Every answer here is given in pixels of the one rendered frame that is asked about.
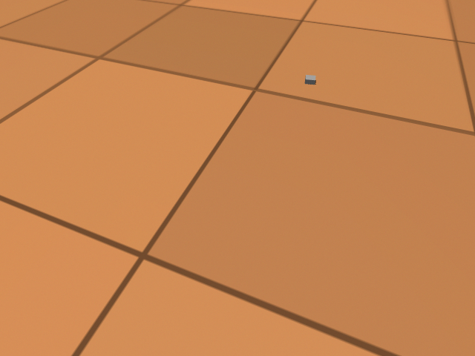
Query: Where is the small box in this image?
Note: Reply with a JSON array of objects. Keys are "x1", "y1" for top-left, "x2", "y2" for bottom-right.
[{"x1": 305, "y1": 75, "x2": 315, "y2": 85}]

